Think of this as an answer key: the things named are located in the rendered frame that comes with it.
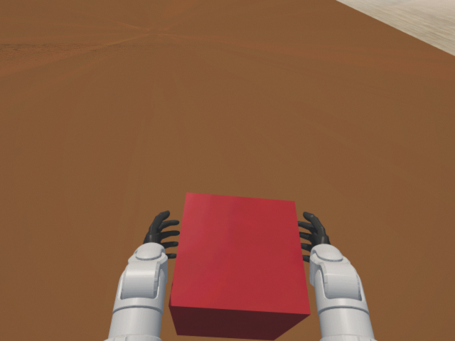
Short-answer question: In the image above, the robot right hand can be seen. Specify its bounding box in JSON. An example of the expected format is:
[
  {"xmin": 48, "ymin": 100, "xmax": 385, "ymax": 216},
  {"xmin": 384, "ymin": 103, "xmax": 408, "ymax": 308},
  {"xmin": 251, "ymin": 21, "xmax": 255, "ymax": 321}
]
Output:
[{"xmin": 298, "ymin": 212, "xmax": 331, "ymax": 262}]

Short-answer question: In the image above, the carton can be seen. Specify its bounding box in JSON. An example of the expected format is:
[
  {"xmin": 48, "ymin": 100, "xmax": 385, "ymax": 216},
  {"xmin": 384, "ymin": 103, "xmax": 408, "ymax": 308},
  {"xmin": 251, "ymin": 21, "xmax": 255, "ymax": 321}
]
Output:
[{"xmin": 168, "ymin": 193, "xmax": 311, "ymax": 340}]

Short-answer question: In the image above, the robot left hand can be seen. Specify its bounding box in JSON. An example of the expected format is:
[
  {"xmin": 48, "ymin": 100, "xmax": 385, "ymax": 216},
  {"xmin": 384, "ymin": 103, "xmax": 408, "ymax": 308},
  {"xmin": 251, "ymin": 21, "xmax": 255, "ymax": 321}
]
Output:
[{"xmin": 143, "ymin": 210, "xmax": 180, "ymax": 259}]

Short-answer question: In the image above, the right robot forearm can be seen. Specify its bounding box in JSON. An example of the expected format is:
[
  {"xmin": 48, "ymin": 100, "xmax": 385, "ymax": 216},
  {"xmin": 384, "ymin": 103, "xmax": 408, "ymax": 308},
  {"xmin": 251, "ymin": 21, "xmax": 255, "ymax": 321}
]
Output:
[{"xmin": 309, "ymin": 244, "xmax": 377, "ymax": 341}]

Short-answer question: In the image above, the left robot forearm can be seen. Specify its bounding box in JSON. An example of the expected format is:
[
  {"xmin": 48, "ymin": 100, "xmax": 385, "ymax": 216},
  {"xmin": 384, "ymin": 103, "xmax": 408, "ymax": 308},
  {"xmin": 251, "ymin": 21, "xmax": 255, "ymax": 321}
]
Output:
[{"xmin": 104, "ymin": 242, "xmax": 168, "ymax": 341}]

